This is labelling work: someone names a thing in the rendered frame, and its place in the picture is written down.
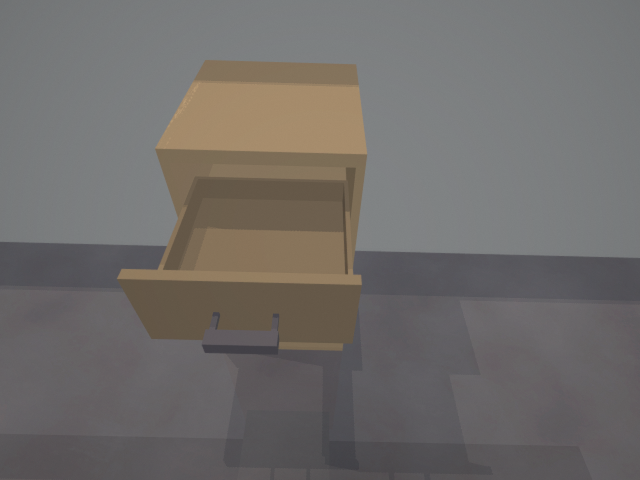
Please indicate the handle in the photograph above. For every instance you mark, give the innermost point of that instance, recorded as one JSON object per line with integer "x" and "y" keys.
{"x": 241, "y": 341}

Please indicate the cabinet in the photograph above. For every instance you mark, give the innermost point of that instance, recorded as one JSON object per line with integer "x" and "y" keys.
{"x": 281, "y": 120}

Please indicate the drawer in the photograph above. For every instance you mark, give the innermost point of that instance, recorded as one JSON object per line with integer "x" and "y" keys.
{"x": 249, "y": 248}

